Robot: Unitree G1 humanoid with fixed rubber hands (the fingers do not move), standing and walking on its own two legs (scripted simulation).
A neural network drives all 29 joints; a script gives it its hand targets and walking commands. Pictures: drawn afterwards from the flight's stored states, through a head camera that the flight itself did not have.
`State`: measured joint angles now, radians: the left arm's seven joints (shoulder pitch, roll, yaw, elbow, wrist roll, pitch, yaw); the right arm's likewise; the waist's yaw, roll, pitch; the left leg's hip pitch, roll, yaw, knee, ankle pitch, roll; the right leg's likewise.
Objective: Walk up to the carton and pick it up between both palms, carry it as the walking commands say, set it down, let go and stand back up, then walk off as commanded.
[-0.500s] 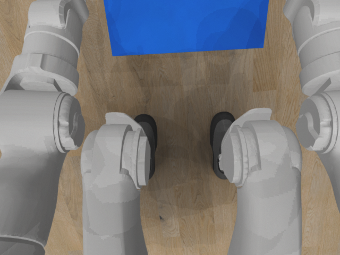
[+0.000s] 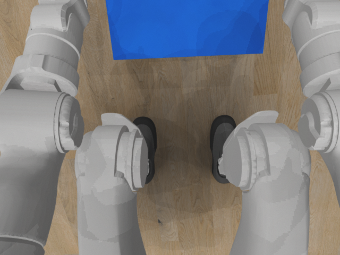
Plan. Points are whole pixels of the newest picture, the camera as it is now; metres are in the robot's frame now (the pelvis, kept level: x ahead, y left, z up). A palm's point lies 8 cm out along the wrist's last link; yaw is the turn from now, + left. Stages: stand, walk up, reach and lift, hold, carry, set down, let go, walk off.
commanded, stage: set down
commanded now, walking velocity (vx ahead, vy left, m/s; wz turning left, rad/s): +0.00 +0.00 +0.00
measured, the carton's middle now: out of the picture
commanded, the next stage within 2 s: none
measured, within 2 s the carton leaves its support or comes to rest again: neither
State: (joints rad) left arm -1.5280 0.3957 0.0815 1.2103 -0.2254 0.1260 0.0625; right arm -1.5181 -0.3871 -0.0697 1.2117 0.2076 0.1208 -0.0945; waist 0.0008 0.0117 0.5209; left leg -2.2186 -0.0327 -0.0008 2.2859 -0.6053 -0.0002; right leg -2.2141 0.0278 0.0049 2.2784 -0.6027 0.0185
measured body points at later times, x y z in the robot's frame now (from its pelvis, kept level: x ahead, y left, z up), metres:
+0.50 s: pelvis +0.00 +0.00 +0.00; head +0.38 -0.01 +0.22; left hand +0.55 +0.18 -0.20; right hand +0.55 -0.19 -0.21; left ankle +0.11 +0.11 -0.32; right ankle +0.11 -0.12 -0.32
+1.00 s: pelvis +0.00 +0.00 +0.00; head +0.39 +0.00 +0.22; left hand +0.55 +0.21 -0.21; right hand +0.56 -0.22 -0.21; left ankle +0.11 +0.11 -0.32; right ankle +0.11 -0.12 -0.32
